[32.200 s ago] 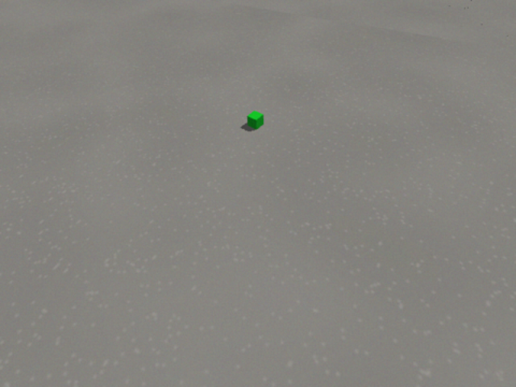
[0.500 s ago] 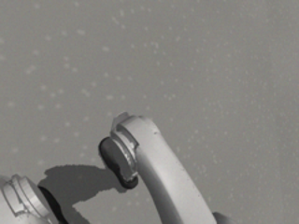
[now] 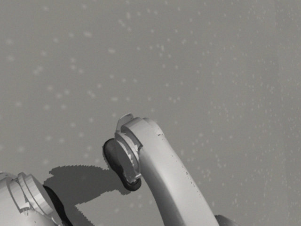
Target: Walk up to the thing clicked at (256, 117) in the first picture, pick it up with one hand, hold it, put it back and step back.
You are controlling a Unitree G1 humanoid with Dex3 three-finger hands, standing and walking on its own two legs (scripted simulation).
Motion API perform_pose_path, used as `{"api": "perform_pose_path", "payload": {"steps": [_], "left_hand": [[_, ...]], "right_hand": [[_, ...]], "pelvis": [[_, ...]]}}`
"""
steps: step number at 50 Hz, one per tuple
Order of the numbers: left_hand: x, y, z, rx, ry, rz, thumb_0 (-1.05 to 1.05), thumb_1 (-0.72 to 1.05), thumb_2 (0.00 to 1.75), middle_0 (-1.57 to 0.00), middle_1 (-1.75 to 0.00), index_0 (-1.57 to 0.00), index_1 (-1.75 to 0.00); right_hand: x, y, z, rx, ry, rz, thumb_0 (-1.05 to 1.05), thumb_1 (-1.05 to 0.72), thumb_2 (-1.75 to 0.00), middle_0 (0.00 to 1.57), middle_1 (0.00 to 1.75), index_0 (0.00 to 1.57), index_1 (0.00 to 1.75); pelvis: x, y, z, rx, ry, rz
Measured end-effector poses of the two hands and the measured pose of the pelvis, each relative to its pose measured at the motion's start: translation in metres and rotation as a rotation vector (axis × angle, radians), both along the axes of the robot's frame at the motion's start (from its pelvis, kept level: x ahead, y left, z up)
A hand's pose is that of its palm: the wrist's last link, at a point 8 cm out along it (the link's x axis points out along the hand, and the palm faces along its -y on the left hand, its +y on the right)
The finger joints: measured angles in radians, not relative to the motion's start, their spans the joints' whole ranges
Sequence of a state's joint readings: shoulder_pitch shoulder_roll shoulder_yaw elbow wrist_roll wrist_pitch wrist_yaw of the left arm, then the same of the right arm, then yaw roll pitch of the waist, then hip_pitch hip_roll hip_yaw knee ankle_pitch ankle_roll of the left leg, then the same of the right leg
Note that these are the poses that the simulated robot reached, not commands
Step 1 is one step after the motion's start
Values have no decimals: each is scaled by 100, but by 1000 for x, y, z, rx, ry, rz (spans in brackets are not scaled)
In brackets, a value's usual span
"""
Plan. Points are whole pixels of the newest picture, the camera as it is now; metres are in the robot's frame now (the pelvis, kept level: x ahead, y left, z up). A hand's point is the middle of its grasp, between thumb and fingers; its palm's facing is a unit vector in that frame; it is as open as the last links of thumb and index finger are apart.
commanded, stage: withdraw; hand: left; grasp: from above
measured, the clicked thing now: out of the picture +0.50 +0.32 -0.31
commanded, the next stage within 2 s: home in 0.82 s
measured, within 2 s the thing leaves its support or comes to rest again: neither
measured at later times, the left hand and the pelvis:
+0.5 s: hand out of the picture +0.50 +0.33 -0.12, palm faces -0.43 -0.22 -0.88, open 13.8 cm; pelvis -0.01 +0.00 +0.00, yaw +5 degrees
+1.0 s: hand out of the picture +0.44 +0.33 -0.19, palm faces -0.40 -0.12 -0.91, open 12.8 cm; pelvis -0.01 +0.00 -0.01, yaw +5 degrees
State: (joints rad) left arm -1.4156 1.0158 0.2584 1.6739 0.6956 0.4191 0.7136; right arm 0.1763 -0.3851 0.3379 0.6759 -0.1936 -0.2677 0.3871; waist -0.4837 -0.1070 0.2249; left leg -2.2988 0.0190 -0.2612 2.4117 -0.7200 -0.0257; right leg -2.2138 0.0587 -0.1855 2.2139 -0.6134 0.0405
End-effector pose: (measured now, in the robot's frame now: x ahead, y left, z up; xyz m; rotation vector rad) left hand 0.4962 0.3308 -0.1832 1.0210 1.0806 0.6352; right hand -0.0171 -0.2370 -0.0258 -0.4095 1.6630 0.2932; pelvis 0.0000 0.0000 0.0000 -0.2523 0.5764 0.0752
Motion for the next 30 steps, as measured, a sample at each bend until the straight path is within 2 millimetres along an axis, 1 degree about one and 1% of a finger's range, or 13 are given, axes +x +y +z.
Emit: {"api": "perform_pose_path", "payload": {"steps": [3, 7, 12, 15, 17, 20, 23, 26, 30], "left_hand": [[11, 9, 20, 16, -28, -49, 0, -42, 90, -16, -94, -17, -93], [21, 19, 56, 55, -37, -156, 0, -43, 90, -15, -94, -17, -93], [17, 24, 96, 77, 14, -288, 0, -44, 91, -14, -95, -16, -94], [13, 21, 114, 73, 56, -372, 0, -45, 92, -13, -96, -15, -95], [11, 18, 122, 62, 83, -429, 0, -45, 93, -12, -98, -14, -97], [12, 12, 129, 53, 121, -523, 0, -46, 94, -11, -100, -13, -98], [13, 6, 129, 42, 150, -615, 0, -46, 95, -10, -101, -13, -100], [16, 1, 121, 29, 166, -703, 0, -46, 96, -10, -102, -12, -101], [18, -5, 102, 22, 179, -818, 0, -45, 97, -10, -103, -12, -101]], "right_hand": [[2, -2, -2, -9, -19, -30, 0, -92, -90, 19, 30, 20, 30], [9, -5, -11, -15, -56, -70, 0, -92, -90, 19, 30, 20, 30], [23, -10, -31, -9, -117, -90, 0, -92, -90, 19, 30, 20, 30], [34, -12, -41, -13, -162, -94, 0, -92, -90, 19, 30, 20, 30], [40, -14, -45, -21, -191, -93, 0, -92, -90, 19, 30, 20, 30], [46, -17, -47, -42, -226, -82, 0, -91, -90, 19, 30, 20, 30], [48, -20, -47, -72, -242, -69, 0, -91, -89, 19, 30, 20, 30], [46, -24, -46, -113, -237, -55, 0, -90, -89, 19, 30, 20, 30], [38, -31, -44, -181, -206, -40, 0, -90, -89, 20, 30, 20, 30]], "pelvis": [[1, 0, 1, 7, 13, 0], [4, -1, 1, 21, 28, 4], [5, 0, -1, 41, 29, 17], [3, 0, 0, 55, 18, 28], [0, -1, 0, 63, 6, 34], [-4, -2, 2, 73, -12, 41], [-8, -3, 3, 79, -25, 44], [-10, -5, 1, 80, -32, 42], [-12, -5, -4, 76, -36, 37]]}}
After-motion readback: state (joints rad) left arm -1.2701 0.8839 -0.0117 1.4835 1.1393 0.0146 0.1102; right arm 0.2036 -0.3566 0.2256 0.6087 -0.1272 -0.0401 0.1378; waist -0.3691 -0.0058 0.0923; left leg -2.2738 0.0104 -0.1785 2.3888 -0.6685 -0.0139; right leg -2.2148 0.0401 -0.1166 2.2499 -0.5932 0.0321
